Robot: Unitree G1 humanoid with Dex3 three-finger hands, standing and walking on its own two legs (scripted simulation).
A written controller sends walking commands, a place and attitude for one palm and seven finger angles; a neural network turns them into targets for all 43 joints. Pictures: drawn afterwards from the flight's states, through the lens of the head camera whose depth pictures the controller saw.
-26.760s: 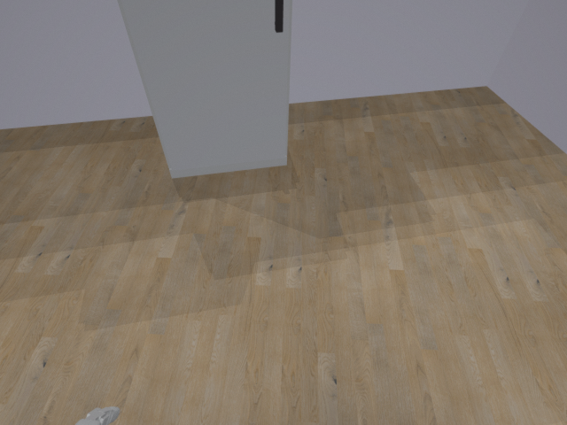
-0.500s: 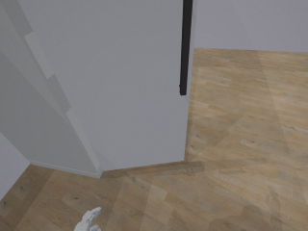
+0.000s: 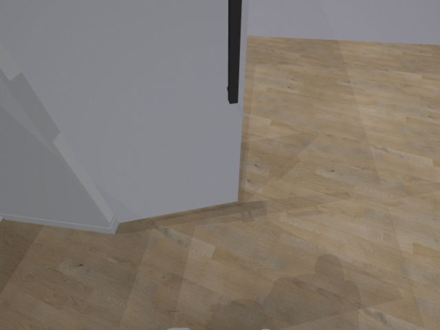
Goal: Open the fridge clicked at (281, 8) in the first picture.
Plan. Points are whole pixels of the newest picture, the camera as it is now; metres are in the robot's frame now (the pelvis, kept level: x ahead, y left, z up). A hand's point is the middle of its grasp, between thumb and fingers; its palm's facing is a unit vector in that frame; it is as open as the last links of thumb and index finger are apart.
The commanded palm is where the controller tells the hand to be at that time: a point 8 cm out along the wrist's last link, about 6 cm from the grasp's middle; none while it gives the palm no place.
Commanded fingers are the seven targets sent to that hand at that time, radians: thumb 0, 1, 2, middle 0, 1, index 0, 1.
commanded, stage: let the arm hang, fingers relaxed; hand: right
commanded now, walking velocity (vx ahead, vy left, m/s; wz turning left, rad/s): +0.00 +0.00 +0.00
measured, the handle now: (232, 28) +0.74 +0.03 +0.20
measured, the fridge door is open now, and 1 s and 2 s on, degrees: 70 70 70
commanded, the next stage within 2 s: look to check the result in 0.78 s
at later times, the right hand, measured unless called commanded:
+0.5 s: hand out of the picture +0.03 -0.17 -0.15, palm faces +0.00 +0.98 -0.19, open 7.4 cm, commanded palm none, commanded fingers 0.00 -0.90 -0.90 0.20 0.30 0.20 0.30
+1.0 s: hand out of the picture +0.05 -0.15 -0.15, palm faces +0.00 +0.98 -0.19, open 7.4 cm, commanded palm none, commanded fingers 0.00 -0.90 -0.90 0.20 0.30 0.20 0.30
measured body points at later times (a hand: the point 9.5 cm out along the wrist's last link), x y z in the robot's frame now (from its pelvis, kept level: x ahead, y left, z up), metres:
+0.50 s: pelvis +0.02 +0.00 +0.03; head +0.04 +0.01 +0.48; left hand +0.03 +0.22 -0.14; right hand +0.03 -0.22 -0.13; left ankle +0.04 +0.14 -0.72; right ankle +0.03 -0.09 -0.72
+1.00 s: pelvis +0.03 +0.02 +0.03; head +0.05 +0.02 +0.48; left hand +0.02 +0.23 -0.14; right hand +0.05 -0.20 -0.13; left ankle +0.04 +0.14 -0.72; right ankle +0.03 -0.09 -0.72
